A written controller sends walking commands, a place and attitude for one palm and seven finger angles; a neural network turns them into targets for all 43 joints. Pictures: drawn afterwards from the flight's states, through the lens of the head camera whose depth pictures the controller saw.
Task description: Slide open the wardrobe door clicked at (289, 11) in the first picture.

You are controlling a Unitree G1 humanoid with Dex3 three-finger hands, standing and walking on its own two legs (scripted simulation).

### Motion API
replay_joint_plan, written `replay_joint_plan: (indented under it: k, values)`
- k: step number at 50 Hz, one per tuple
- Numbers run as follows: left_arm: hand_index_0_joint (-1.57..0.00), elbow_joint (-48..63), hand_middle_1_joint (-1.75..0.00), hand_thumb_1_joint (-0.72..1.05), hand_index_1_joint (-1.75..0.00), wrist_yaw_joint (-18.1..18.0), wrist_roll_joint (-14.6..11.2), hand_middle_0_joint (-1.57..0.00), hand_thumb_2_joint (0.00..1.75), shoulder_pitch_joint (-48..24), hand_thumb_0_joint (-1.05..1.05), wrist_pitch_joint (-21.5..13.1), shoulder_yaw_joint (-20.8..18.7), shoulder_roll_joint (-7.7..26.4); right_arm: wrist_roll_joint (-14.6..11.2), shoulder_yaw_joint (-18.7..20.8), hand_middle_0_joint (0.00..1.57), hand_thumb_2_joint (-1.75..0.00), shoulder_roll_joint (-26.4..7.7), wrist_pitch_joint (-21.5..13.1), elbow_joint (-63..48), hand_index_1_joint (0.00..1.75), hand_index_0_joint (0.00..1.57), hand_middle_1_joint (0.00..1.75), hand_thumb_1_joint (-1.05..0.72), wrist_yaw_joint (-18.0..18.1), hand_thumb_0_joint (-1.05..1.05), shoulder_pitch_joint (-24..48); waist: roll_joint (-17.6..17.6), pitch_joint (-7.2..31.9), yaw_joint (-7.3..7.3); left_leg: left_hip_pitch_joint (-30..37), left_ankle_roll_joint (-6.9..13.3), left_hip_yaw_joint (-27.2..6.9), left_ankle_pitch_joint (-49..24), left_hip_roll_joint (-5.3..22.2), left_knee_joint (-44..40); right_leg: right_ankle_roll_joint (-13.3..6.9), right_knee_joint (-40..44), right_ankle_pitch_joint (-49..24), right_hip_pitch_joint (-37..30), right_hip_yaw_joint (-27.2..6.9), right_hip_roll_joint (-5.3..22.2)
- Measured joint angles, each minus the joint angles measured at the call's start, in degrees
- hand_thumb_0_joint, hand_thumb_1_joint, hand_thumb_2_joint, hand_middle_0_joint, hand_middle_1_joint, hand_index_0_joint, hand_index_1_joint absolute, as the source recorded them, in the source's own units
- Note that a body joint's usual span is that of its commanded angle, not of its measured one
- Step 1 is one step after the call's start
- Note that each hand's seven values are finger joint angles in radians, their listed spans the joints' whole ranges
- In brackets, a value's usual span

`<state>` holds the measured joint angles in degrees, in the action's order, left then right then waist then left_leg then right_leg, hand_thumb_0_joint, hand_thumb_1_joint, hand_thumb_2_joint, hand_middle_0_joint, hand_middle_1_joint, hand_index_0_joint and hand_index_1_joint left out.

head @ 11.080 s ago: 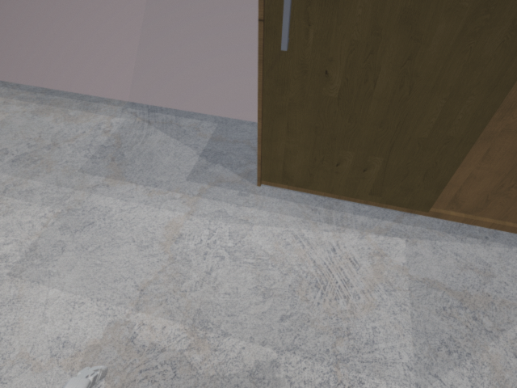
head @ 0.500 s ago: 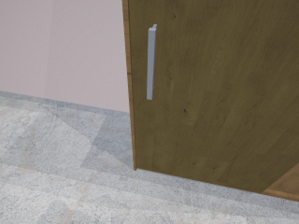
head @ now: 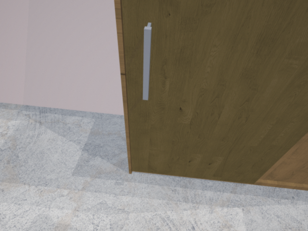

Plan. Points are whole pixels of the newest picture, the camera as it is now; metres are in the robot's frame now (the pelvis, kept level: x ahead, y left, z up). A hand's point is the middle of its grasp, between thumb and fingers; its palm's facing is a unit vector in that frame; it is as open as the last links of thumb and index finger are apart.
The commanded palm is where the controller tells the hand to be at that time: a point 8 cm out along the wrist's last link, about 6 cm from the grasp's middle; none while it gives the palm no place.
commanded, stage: look again from close up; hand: left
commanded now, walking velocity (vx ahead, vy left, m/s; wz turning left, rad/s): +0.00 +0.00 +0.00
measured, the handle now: (147, 65) +0.61 +0.05 +0.13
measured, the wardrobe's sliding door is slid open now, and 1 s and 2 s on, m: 0.00 0.00 0.00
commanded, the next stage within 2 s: none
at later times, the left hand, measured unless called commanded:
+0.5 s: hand out of the picture -0.15 +0.13 -0.18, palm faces +0.09 -0.99 -0.15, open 7.3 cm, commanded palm none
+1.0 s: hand out of the picture -0.12 +0.23 -0.20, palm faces +0.06 -0.98 -0.20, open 7.4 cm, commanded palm none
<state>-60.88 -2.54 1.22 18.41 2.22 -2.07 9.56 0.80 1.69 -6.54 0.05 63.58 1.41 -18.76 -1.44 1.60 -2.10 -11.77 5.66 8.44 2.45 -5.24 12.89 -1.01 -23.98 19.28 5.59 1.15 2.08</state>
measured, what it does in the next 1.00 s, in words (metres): walks backwards: right foot, then right foot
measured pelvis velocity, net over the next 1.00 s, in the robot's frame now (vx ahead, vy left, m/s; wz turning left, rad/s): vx -0.09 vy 0.05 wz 0.02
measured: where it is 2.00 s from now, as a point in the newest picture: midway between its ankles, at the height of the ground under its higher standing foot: outside the picture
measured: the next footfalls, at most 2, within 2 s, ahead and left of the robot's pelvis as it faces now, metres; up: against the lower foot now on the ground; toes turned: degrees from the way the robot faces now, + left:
right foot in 0.02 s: -0.02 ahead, -0.14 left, +0.00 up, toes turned -2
right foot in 0.82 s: -0.09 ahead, -0.09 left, +0.00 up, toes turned -7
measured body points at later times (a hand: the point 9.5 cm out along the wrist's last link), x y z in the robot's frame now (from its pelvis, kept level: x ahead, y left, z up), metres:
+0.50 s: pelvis -0.05 -0.01 -0.01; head -0.06 +0.00 +0.44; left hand -0.15 +0.18 -0.17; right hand -0.05 -0.23 -0.16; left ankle +0.06 +0.03 -0.74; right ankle -0.06 -0.14 -0.74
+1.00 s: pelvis -0.09 +0.05 -0.02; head -0.08 +0.07 +0.43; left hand -0.12 +0.28 -0.18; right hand -0.09 -0.19 -0.16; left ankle -0.10 +0.18 -0.75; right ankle -0.13 -0.08 -0.74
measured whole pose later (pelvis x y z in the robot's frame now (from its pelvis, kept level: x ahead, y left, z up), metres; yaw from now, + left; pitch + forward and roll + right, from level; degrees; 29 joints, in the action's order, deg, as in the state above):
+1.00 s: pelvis -0.09 +0.05 -0.02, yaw +1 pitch +0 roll -1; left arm -62.6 -2.4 1.7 20.8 1.3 -2.7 9.3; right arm 0.7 3.3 -8.8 0.0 60.8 1.3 -18.3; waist -0.5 -0.9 -0.8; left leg -14.3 -1.3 -0.8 17.3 3.0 32.8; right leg 1.5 -31.3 20.3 10.2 7.2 3.4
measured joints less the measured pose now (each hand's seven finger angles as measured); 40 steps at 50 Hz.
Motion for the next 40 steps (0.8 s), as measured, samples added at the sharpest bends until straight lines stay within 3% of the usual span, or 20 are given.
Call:
replay_joint_plan:
  k: [1, 5, 8, 12, 16, 20, 23, 28, 30, 33, 35, 37, 39, 40]
  values:
    - [-0.2, -0.01, -0.3, 0.91, -0.3, -0.09, -0.01, -0.19, 0.9, 0.39, 0.0, -0.21, -0.01, 0.13, -0.07, 0.02, 0.2, -0.9, 0.1, 0.03, 0.18, 0.3, 0.2, 0.3, -0.9, -0.06, 0.0, 0.09, -0.59, -0.28, 0.19, -0.16, -0.6, 0.49, -0.08, -0.6, -0.02, -0.41, 2.34, -1.86, -1.0, -0.08, 0.31]
    - [-0.2, -0.85, -0.3, 0.91, -0.3, -0.46, 0.0, -0.19, 0.9, 1.59, 0.0, -0.99, 0.37, -0.9, -0.35, 0.28, 0.2, -0.9, -1.09, 0.06, 1.16, 0.3, 0.2, 0.3, -0.91, -0.1, 0.0, 0.39, 1.42, -2.09, 0.59, -0.3, -2.48, 0.22, 0.11, -0.28, 1.22, 2.05, 3.79, -3.66, -2.16, 0.41, 0.21]
    - [-0.2, -1.43, -0.3, 0.91, -0.3, -0.69, 0.05, -0.19, 0.9, 3.31, 0.0, -1.4, 0.64, -1.22, -0.42, 0.27, 0.2, -0.9, -1.56, 0.46, 1.47, 0.3, 0.2, 0.3, -0.91, -0.23, 0.0, 0.47, 2.19, -2.76, 0.88, -0.45, -1.73, 0.11, 0.55, 0.12, 2.81, 2.65, 3.02, -3.44, -2.44, 0.58, -0.12]
    - [-0.2, -2.41, -0.3, 0.91, -0.3, -0.84, 0.13, -0.19, 0.9, 5.37, 0.0, -1.01, 0.96, -1.57, -0.39, 0.11, 0.2, -0.9, -1.31, 0.97, 1.42, 0.3, 0.2, 0.3, -0.91, -0.33, 0.0, 0.75, 1.49, -2.84, 0.91, -0.45, -1.07, 0.28, 0.6, 0.3, 3.28, 2.3, 1.14, -2.9, -1.7, 0.4, -0.26]
    - [-0.2, -2.81, -0.3, 0.91, -0.3, -0.64, 0.4, -0.19, 0.9, 6.9, 0.0, -0.69, 1.12, -2.48, -0.29, 0.25, 0.2, -0.9, -1.16, 1.44, 1.34, 0.3, 0.2, 0.3, -0.91, -0.33, 0.0, 0.75, 0.91, -2.29, 1.37, -0.54, -2.55, 0.02, -0.53, -0.08, 1.56, 1.17, -0.12, -2.58, -0.29, 0.62, 0.02]
    - [-0.2, -2.92, -0.3, 0.91, -0.3, -0.5, 0.52, -0.19, 0.9, 8.69, 0.0, -1.16, 1.32, -3.73, -0.31, 0.4, 0.2, -0.9, -1.48, 1.86, 1.24, 0.3, 0.2, 0.3, -0.9, -0.34, 0.0, 1.1, 1.45, -2.16, 2.2, -1.49, -3.54, -0.41, -0.33, 0.1, 1.61, 1.25, 0.25, -3.56, 0.41, 1.05, -0.15]
    - [-0.2, -3.58, -0.3, 0.91, -0.3, -0.5, 0.44, -0.19, 0.9, 9.93, 0.0, -1.24, 1.35, -4.38, -0.4, 0.48, 0.2, -0.9, -1.38, 1.92, 0.84, 0.3, 0.2, 0.3, -0.91, -0.32, 0.0, 1.42, 1.73, -2.25, 2.19, -3.35, -3.87, -0.61, 2.0, 0.91, 5.07, 1.35, 0.01, -4.02, 0.78, 1.35, -0.74]
    - [-0.2, -5.27, -0.3, 0.91, -0.3, -0.6, 0.33, -0.2, 0.9, 9.83, 0.0, -0.07, 1.09, -4.51, -0.33, 0.71, 0.2, -0.9, -0.31, 2.04, 0.09, 0.3, 0.2, 0.3, -0.91, -0.29, 0.0, 0.12, 1.59, -1.96, 0.87, -7.86, -5.16, -1.76, 9.15, 3.09, 16.2, 1.0, -3.12, -2.52, 1.46, 2.43, -2.43]
    - [-0.2, -5.51, -0.3, 0.91, -0.3, -0.54, 0.31, -0.2, 0.9, 8.58, 0.0, 0.33, 0.92, -4.26, -0.24, 0.73, 0.2, -0.9, 0.19, 1.87, 0.02, 0.3, 0.2, 0.3, -0.91, -0.17, 0.0, -1.22, 1.3, -1.84, 0.37, -9.13, -4.77, -2.11, 10.13, 3.68, 19.56, 1.03, -5.53, -1.27, 2.18, 2.72, -2.91]
    - [-0.2, -4.68, -0.3, 0.91, -0.3, -0.29, 0.24, -0.2, 0.9, 5.64, 0.01, 0.46, 0.71, -3.99, 0.17, 0.47, 0.2, -0.9, 0.84, 1.44, 0.4, 0.3, 0.2, 0.3, -0.91, 0.27, 0.0, -3.24, 0.82, -1.68, 0.3, -9.37, -1.06, -1.74, 6.37, 3.49, 19.33, 0.65, -9.25, 1.49, 4.12, 2.02, -3.0]
    - [-0.2, -3.11, -0.3, 0.91, -0.3, -0.09, 0.49, -0.2, 0.9, 3.49, 0.01, 0.37, 0.23, -4.05, 0.38, 0.34, 0.2, -0.9, 1.12, 1.75, 1.09, 0.3, 0.19, 0.3, -0.91, 0.39, 0.0, -3.55, 0.73, -1.8, 0.8, -8.81, 0.22, -0.85, 3.85, 2.92, 16.27, -0.32, -14.72, 4.41, 6.63, 1.64, -2.66]
    - [-0.2, -1.21, -0.3, 0.91, -0.3, 0.03, 0.66, -0.2, 0.9, 2.54, 0.0, -0.11, -0.34, -4.25, 0.57, 0.38, 0.2, -0.9, 1.03, 2.67, 1.71, 0.3, 0.19, 0.3, -0.91, 0.3, 0.0, -3.41, 1.22, -1.46, 1.53, -6.94, -1.95, -0.31, 0.91, 1.97, 10.16, -1.01, -19.21, 6.95, 7.35, 2.5, -2.57]
    - [-0.2, 0.93, -0.3, 0.91, -0.3, 0.01, 0.37, -0.2, 0.9, 3.56, 0.0, -1.16, -1.08, -4.56, 0.7, 0.73, 0.2, -0.9, 0.39, 3.69, 2.02, 0.3, 0.2, 0.3, -0.91, 0.14, 0.0, -3.1, 2.56, -0.6, 2.64, -5.39, -7.88, -0.72, -1.16, 1.14, 4.41, -1.68, -13.13, 8.15, 3.32, 5.4, -3.05]
    - [-0.2, 2.27, -0.3, 0.91, -0.3, -0.24, 0.25, -0.2, 0.9, 4.75, 0.0, -1.88, -1.36, -4.06, 0.29, 0.97, 0.2, -0.9, 0.45, 4.23, 1.96, 0.3, 0.2, 0.3, -0.9, 0.19, 0.0, -2.61, 1.56, -0.2, 3.44, -7.33, -11.18, -0.49, 4.07, -0.13, 6.84, -2.78, -5.88, 8.07, 0.36, 5.95, -2.36]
